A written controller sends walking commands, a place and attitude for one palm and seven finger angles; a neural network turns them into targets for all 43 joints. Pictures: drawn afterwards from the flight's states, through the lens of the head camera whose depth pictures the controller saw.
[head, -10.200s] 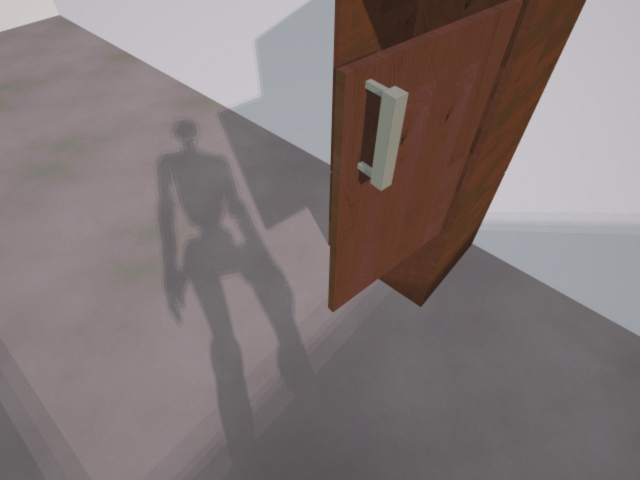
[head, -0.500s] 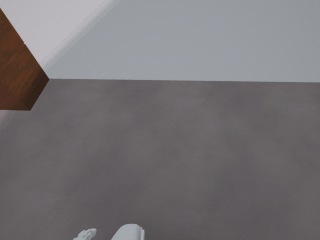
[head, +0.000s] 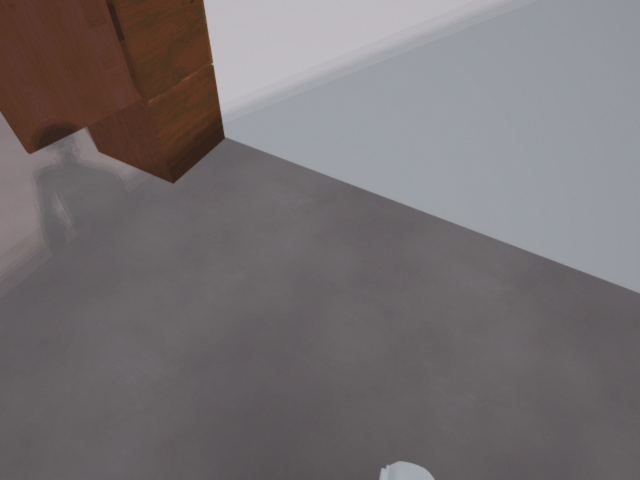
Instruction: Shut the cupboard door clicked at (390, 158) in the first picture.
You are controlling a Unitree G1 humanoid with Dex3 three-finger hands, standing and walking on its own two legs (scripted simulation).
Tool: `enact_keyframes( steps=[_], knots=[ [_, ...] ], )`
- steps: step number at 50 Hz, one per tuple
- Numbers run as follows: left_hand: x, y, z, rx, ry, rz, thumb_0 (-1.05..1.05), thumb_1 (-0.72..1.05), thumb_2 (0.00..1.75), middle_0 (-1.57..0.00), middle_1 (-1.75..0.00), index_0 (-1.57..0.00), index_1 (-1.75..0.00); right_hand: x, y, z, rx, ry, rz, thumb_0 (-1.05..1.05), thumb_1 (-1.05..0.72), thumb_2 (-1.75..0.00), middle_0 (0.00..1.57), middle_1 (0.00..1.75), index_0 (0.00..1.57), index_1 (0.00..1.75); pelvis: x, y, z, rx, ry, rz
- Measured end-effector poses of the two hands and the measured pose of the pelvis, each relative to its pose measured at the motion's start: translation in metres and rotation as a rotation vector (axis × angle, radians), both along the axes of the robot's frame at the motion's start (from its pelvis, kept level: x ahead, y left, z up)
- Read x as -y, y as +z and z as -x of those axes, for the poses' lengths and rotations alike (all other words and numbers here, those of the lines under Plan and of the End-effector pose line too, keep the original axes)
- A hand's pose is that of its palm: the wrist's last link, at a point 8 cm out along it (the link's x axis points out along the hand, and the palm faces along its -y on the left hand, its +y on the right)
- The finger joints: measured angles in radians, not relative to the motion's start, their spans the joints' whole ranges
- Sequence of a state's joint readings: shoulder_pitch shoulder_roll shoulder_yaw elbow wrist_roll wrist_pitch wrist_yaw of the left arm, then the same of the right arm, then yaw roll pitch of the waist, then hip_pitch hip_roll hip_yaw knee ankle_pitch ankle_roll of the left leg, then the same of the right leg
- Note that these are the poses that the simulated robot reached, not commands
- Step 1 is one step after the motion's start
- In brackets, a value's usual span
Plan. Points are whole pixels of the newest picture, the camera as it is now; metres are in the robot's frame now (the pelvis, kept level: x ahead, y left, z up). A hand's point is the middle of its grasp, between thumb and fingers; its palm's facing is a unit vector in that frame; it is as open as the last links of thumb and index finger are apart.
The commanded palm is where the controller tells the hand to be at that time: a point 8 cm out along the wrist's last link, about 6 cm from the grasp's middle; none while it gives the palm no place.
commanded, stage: walk to a spot facing it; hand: left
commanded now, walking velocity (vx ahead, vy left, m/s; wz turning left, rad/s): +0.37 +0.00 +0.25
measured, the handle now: out of the picture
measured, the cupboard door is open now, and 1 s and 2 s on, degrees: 81 81 81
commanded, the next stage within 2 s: turn to face it in 1.54 s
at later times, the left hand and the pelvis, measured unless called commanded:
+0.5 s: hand (255, 368) +0.30 +0.13 -0.16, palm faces +0.17 -0.96 -0.20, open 7.2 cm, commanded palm none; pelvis +0.22 -0.06 +0.00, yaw +8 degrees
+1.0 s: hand (240, 351) +0.34 +0.16 -0.19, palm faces +0.36 -0.92 -0.12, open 7.4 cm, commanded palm none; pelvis +0.44 +0.04 -0.01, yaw +17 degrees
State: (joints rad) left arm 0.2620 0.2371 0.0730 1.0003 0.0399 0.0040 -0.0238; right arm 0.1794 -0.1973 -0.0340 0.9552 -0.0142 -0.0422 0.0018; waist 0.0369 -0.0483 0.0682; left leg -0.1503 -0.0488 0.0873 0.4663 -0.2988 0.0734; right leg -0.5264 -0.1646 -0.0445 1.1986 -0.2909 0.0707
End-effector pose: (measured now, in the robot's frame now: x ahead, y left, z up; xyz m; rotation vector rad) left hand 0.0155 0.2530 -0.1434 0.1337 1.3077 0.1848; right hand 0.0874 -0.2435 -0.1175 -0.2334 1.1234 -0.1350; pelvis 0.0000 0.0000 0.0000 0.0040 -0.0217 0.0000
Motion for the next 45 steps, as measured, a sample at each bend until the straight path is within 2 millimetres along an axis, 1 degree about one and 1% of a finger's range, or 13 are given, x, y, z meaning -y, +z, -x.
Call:
enact_keyframes(
  steps=[6,12,16,19,22,24,26,29,32,36,41,43,45],
  knots=[
    [0.015,0.013,-0.093,0.136,-0.035,0.019,0.01,0.91,0.90,-0.20,-0.30,-0.19,-0.30,-0.017,-0.012,0.031,-0.174,-0.065,-0.060,0.00,-0.91,-0.90,0.20,0.30,0.20,0.30,0.001,0.006,-0.044,-0.003,0.028,-0.004],
    [0.038,0.015,-0.184,0.187,-0.092,0.021,0.00,0.91,0.90,-0.20,-0.30,-0.19,-0.30,-0.018,-0.025,0.052,-0.354,-0.148,-0.103,0.00,-0.91,-0.90,0.20,0.30,0.20,0.30,0.014,-0.002,-0.099,-0.018,0.043,-0.022],
    [0.058,0.012,-0.248,0.230,-0.119,0.006,0.01,0.90,0.90,-0.20,-0.30,-0.19,-0.30,-0.009,-0.035,0.049,-0.479,-0.177,-0.125,0.00,-0.91,-0.90,0.20,0.30,0.20,0.30,0.030,-0.014,-0.145,-0.028,0.059,-0.029],
    [0.070,0.010,-0.278,0.274,-0.094,-0.010,0.00,0.90,0.90,-0.20,-0.30,-0.19,-0.30,0.005,-0.041,0.026,-0.545,-0.163,-0.131,0.01,-0.91,-0.90,0.20,0.30,0.20,0.30,0.043,-0.020,-0.174,-0.018,0.083,-0.017],
    [0.077,0.013,-0.277,0.245,-0.028,-0.011,0.00,0.90,0.90,-0.20,-0.30,-0.20,-0.30,0.022,-0.038,-0.025,-0.511,-0.122,-0.115,0.01,-0.91,-0.90,0.20,0.30,0.20,0.30,0.051,-0.012,-0.198,-0.004,0.115,-0.016],
    [0.082,0.014,-0.268,0.194,0.022,-0.008,0.00,0.91,0.90,-0.20,-0.30,-0.20,-0.30,0.032,-0.034,-0.069,-0.455,-0.088,-0.099,0.01,-0.91,-0.90,0.20,0.30,0.20,0.30,0.054,-0.005,-0.215,-0.006,0.136,-0.014],
    [0.074,0.019,-0.264,0.180,0.098,-0.042,-0.03,0.95,0.90,-0.21,-0.30,-0.20,-0.30,0.037,-0.031,-0.117,-0.390,-0.047,-0.087,0.01,-0.91,-0.90,0.20,0.30,0.20,0.30,0.057,0.001,-0.231,-0.013,0.158,-0.010],
    [0.068,0.021,-0.255,0.111,0.130,-0.054,-0.03,0.97,0.90,-0.21,-0.30,-0.20,-0.30,0.040,-0.026,-0.188,-0.294,0.009,-0.076,0.01,-0.91,-0.90,0.20,0.30,0.20,0.30,0.057,0.006,-0.258,-0.022,0.183,-0.009],
    [0.072,0.018,-0.243,0.028,0.167,-0.031,-0.03,0.95,0.90,-0.20,-0.30,-0.19,-0.30,0.033,-0.021,-0.257,-0.209,0.061,-0.071,0.00,-0.91,-0.90,0.20,0.30,0.19,0.30,0.053,0.008,-0.284,-0.026,0.206,-0.005],
    [0.085,0.010,-0.229,-0.081,0.232,0.031,-0.01,0.93,0.90,-0.20,-0.30,-0.19,-0.30,0.010,-0.018,-0.342,-0.126,0.151,-0.072,0.00,-0.92,-0.90,0.20,0.30,0.19,0.30,0.040,0.006,-0.319,-0.026,0.236,0.002],
    [0.097,-0.003,-0.220,-0.216,0.327,0.118,0.00,0.92,0.90,-0.20,-0.30,-0.19,-0.30,-0.040,-0.018,-0.442,-0.050,0.275,-0.069,0.00,-0.91,-0.90,0.20,0.30,0.19,0.30,0.013,-0.004,-0.366,-0.027,0.269,0.006],
    [0.096,-0.010,-0.221,-0.268,0.355,0.151,0.00,0.91,0.90,-0.20,-0.30,-0.19,-0.30,-0.063,-0.021,-0.476,-0.009,0.308,-0.065,0.00,-0.91,-0.90,0.20,0.30,0.19,0.30,-0.002,-0.012,-0.387,-0.027,0.279,0.004],
    [0.088,-0.016,-0.230,-0.306,0.370,0.178,0.00,0.91,0.90,-0.20,-0.30,-0.19,-0.30,-0.081,-0.023,-0.501,0.032,0.319,-0.060,0.00,-0.91,-0.90,0.20,0.30,0.20,0.30,-0.017,-0.018,-0.405,-0.022,0.291,0.004]
  ],
)
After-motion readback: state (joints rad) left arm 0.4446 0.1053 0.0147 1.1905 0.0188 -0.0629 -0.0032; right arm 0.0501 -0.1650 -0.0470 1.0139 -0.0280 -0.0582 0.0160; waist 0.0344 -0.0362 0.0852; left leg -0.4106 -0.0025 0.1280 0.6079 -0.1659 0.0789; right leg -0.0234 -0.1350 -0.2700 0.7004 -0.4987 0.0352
